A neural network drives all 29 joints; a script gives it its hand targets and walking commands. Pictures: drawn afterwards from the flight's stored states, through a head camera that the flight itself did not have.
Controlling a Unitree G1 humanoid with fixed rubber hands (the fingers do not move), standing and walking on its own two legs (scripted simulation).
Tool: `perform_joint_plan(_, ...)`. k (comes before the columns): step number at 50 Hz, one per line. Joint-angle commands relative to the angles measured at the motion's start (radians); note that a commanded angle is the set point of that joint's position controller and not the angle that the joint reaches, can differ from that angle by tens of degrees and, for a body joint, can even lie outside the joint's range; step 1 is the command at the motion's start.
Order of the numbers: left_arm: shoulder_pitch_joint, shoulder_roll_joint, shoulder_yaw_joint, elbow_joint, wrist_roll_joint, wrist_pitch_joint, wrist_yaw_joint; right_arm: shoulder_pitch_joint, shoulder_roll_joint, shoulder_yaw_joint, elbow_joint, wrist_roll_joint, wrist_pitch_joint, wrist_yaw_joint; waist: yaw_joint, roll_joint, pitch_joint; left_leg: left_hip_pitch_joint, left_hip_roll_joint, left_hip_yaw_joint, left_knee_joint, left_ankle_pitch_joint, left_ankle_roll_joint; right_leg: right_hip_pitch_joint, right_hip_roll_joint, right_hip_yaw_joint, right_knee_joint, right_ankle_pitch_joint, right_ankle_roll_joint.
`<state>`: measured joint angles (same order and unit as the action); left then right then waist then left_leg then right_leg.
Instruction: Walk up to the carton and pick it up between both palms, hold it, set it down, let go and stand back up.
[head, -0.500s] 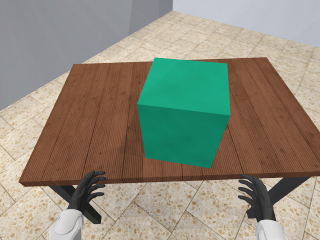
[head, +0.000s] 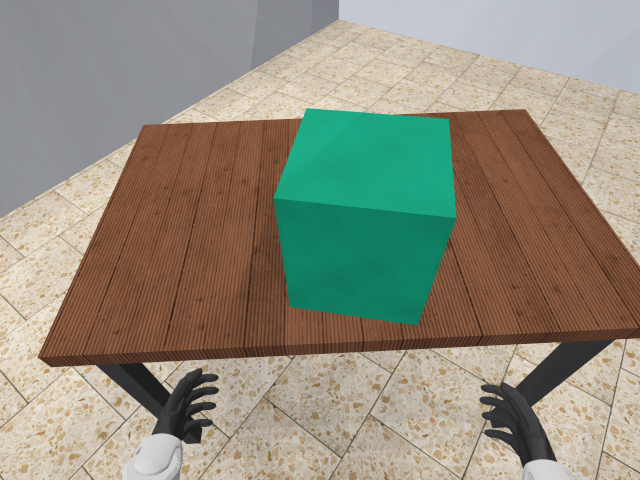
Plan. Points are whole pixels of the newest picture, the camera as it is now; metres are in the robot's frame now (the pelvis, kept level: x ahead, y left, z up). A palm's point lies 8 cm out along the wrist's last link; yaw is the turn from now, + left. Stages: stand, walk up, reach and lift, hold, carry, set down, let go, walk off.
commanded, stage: set down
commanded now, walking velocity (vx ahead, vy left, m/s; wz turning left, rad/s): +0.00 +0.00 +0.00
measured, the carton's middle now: (363, 219) +0.46 -0.03 +0.03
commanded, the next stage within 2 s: let go in 0.06 s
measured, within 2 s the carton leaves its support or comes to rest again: neither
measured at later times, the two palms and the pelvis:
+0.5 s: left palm (175, 438) +0.17 +0.22 -0.07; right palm (532, 456) +0.16 -0.23 -0.08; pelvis +0.01 -0.01 +0.00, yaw +0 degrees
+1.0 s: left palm out of the picture +0.10 +0.31 -0.08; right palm out of the picture +0.14 -0.29 -0.09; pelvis +0.00 +0.00 -0.01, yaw +2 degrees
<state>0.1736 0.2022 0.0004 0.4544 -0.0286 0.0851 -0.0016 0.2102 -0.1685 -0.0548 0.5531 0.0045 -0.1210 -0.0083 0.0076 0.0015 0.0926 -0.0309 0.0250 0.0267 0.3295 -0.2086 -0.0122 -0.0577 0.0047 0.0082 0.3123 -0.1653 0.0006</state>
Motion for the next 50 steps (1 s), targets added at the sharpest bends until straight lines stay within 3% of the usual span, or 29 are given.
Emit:
perform_joint_plan(1, -0.055, 0.064, 0.028, -0.066, 0.026, 0.002, 0.013, -0.061, -0.085, -0.027, -0.035, -0.024, -0.033, 0.010, 0.004, 0.020, -0.055, -0.076, -0.015, 0.036, -0.059, 0.111, -0.023, 0.047, 0.014, -0.011, -0.034, 0.024, -0.044)
perform_joint_plan(5, -0.070, 0.063, 0.027, -0.073, 0.023, 0.003, 0.021, -0.084, -0.081, -0.030, -0.019, -0.031, -0.044, 0.016, -0.005, 0.004, -0.065, -0.071, -0.021, 0.041, -0.052, 0.099, -0.020, 0.026, 0.014, -0.015, -0.027, 0.033, -0.036)
perform_joint_plan(6, -0.066, 0.064, 0.032, -0.053, 0.029, 0.006, 0.023, -0.097, -0.078, -0.024, -0.006, -0.031, -0.045, 0.019, 0.006, 0.003, -0.063, -0.074, -0.022, 0.045, -0.049, 0.091, -0.019, 0.023, 0.010, -0.013, -0.030, 0.029, -0.036)
perform_joint_plan(22, -0.045, 0.081, 0.042, -0.058, 0.033, 0.015, 0.015, -0.085, -0.095, -0.009, 0.090, -0.017, -0.101, 0.017, 0.004, -0.016, -0.102, -0.017, -0.034, 0.055, 0.001, 0.206, -0.024, 0.012, 0.007, -0.009, 0.003, 0.182, -0.014)
perform_joint_plan(28, -0.055, 0.084, 0.039, -0.059, 0.039, 0.022, 0.014, -0.079, -0.099, -0.007, 0.074, -0.020, -0.096, 0.021, 0.002, -0.012, -0.077, -0.017, -0.029, 0.052, -0.001, 0.180, -0.025, -0.015, 0.008, -0.017, -0.009, 0.129, -0.020)
perform_joint_plan(29, 0.052, 0.226, 0.128, 0.020, 0.073, -0.052, 0.013, -0.030, -0.295, -0.042, 0.107, -0.040, -0.015, 0.002, 0.024, 0.061, -0.127, -0.109, 0.074, -0.081, 0.077, 0.305, 0.015, -0.033, -0.086, 0.048, 0.085, 0.210, -0.022)
perform_joint_plan(30, 0.056, 0.242, 0.130, 0.052, 0.068, -0.077, 0.010, -0.018, -0.292, -0.053, 0.089, -0.034, 0.014, -0.001, 0.010, 0.070, -0.151, -0.111, 0.085, -0.077, 0.076, 0.265, 0.032, -0.002, -0.098, 0.057, 0.067, 0.190, -0.011)
perform_joint_plan(31, 0.081, 0.243, 0.137, 0.065, 0.063, -0.090, 0.008, -0.038, -0.281, -0.054, 0.080, -0.023, 0.029, 0.002, 0.031, 0.057, -0.158, -0.101, 0.083, -0.084, 0.082, 0.238, 0.035, -0.017, -0.103, 0.059, 0.092, 0.197, -0.014)
perform_joint_plan(33, 0.037, 0.234, 0.129, 0.074, 0.065, -0.112, 0.001, -0.027, -0.244, -0.046, 0.072, -0.020, 0.045, 0.002, 0.007, 0.006, -0.150, -0.106, 0.075, -0.080, 0.083, 0.144, 0.030, -0.059, -0.101, 0.054, 0.090, 0.191, -0.017)
perform_joint_plan(35, 0.008, 0.211, 0.122, 0.073, 0.061, -0.121, -0.007, -0.029, -0.258, -0.051, 0.080, -0.023, 0.051, 0.008, 0.013, -0.017, -0.104, -0.141, 0.073, -0.099, 0.079, 0.090, 0.041, -0.101, -0.104, 0.062, 0.078, 0.125, -0.026)
perform_joint_plan(37, 0.024, 0.229, 0.122, 0.087, 0.054, -0.127, -0.013, -0.027, -0.273, -0.055, 0.075, -0.028, 0.054, 0.012, 0.012, 0.011, -0.060, -0.150, 0.077, -0.106, 0.074, 0.081, 0.044, -0.131, -0.107, 0.062, 0.071, 0.102, -0.023)
perform_joint_plan(42, 0.022, 0.263, 0.118, 0.118, 0.053, -0.139, -0.014, -0.012, -0.309, -0.056, 0.079, -0.026, 0.057, 0.020, 0.003, 0.011, -0.111, -0.123, 0.076, -0.112, 0.073, 0.098, 0.042, -0.103, -0.115, 0.066, 0.075, 0.106, -0.028)
perform_joint_plan(46, 0.034, 0.291, 0.109, 0.150, 0.047, -0.136, -0.011, -0.011, -0.326, -0.052, 0.090, -0.026, 0.065, 0.019, -0.002, -0.016, -0.080, -0.128, 0.082, -0.128, 0.061, 0.070, 0.050, -0.126, -0.117, 0.066, 0.064, 0.067, -0.027)
perform_joint_plan(50, 0.043, 0.307, 0.100, 0.175, 0.049, -0.139, -0.006, 0.003, -0.345, -0.042, 0.111, -0.023, 0.069, 0.019, -0.002, 0.024, -0.063, -0.150, 0.081, -0.136, 0.039, 0.030, 0.047, -0.111, -0.122, 0.076, 0.055, 0.028, -0.030)
